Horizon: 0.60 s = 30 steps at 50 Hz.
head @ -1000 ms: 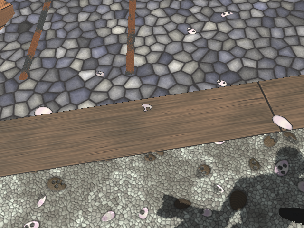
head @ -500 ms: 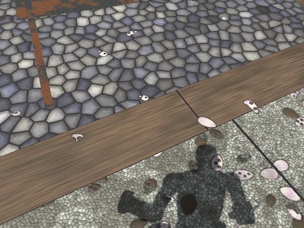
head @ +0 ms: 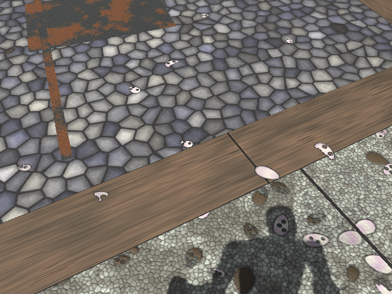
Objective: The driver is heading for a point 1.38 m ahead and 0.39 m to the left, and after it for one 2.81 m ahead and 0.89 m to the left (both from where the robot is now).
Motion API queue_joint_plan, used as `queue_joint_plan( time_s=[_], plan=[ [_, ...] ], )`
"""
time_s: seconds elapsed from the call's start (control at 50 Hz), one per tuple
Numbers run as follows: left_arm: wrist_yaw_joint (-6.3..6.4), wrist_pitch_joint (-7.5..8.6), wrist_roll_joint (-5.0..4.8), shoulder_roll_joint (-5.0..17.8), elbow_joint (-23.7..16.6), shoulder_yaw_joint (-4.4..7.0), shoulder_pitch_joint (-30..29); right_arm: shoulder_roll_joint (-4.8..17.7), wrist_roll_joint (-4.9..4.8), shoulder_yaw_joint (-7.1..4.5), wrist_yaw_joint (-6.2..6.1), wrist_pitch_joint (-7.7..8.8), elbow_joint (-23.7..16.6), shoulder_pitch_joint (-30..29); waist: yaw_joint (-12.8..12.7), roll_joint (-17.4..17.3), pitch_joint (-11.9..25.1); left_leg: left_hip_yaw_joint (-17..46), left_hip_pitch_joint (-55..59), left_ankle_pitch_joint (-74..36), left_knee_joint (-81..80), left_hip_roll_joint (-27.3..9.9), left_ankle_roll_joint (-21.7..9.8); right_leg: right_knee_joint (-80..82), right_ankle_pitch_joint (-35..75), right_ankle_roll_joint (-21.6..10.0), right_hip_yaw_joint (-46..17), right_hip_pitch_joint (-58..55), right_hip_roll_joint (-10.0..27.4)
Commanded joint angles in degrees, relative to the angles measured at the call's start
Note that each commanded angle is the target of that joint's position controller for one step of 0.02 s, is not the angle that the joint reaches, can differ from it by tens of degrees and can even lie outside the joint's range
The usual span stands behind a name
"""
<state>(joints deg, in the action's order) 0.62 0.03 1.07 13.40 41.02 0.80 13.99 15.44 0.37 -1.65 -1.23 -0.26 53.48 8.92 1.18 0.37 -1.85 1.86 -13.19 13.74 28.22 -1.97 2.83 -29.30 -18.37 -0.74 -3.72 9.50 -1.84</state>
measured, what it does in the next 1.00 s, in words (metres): stands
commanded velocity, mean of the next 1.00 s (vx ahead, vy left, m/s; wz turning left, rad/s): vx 0.01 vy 0.00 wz -0.01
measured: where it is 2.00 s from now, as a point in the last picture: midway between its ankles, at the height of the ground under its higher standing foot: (185, 241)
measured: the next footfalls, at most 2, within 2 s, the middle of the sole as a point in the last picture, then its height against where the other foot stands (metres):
right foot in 1.64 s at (226, 280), level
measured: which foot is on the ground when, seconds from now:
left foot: down 0.00-1.00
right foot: down 0.00-1.00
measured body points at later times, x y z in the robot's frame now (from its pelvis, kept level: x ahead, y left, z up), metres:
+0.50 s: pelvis +0.00 +0.00 +0.00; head +0.01 +0.01 +0.45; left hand +0.07 +0.26 -0.14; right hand +0.06 -0.26 -0.14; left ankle +0.02 +0.15 -0.74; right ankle -0.03 -0.11 -0.74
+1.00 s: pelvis +0.01 +0.01 +0.00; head +0.01 +0.01 +0.45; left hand +0.01 +0.26 -0.15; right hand +0.03 -0.24 -0.15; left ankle +0.01 +0.15 -0.73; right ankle -0.03 -0.11 -0.73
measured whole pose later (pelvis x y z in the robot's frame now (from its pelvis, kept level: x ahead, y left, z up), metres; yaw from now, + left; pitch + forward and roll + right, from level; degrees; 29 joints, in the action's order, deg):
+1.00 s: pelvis +0.01 +0.01 +0.00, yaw +1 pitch -1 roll +0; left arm 2.1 0.6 -0.7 11.8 59.1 0.6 18.7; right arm 12.4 -0.7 -1.5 -2.7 -0.6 64.0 14.0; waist 0.4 -0.2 -0.6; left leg 2.2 -14.5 23.8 32.7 -1.1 0.5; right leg -30.4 -23.7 -1.2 -3.3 9.1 -1.2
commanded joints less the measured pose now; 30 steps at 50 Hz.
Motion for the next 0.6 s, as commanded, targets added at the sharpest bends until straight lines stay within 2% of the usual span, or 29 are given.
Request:
queue_joint_plan(
  time_s=[0.02, 0.32, 0.6],
  plan=[
    [0.27, 0.82, -0.10, 6.6, -2.5, 1.87, 0.2, 6.5, -0.12, -1.30, -0.43, 0.49, -1.2, -0.7, 0.0, 0.1, 2.2, 1.0, 4.6, -9.7, -2.1, -1.0, -1.1, 6.3, 12.7, -1.1, -3.6, 4.1, 3.8],
    [0.96, 0.92, -0.53, 6.3, 4.8, 1.72, 2.9, 5.8, -0.33, -1.30, -1.27, -0.15, 4.9, 0.2, 0.0, 0.1, 0.9, 0.5, 4.6, -9.6, -2.8, -0.4, -1.4, 6.6, 13.3, -0.3, -1.7, 3.6, 2.6],
    [1.33, 0.98, -0.81, 5.5, 11.4, 1.09, 4.4, 4.6, -0.38, -1.10, -1.68, -0.43, 8.0, 1.9, -0.1, -0.3, -0.1, -0.1, 4.2, -8.9, -3.4, 0.2, -1.7, 7.2, 11.6, 0.0, -0.7, 3.8, 2.1]
  ],
)
Keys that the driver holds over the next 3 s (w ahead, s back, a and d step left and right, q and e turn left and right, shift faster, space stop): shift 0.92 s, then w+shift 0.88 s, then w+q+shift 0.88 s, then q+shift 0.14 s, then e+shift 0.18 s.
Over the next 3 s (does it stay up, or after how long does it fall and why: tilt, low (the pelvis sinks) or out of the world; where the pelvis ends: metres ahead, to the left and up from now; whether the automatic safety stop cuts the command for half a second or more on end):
stays up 1.48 0.23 -0.15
